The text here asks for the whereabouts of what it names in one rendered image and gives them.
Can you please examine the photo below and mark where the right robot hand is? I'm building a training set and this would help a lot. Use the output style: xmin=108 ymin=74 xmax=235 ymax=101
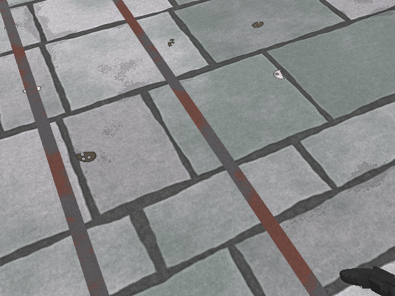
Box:
xmin=339 ymin=266 xmax=395 ymax=296

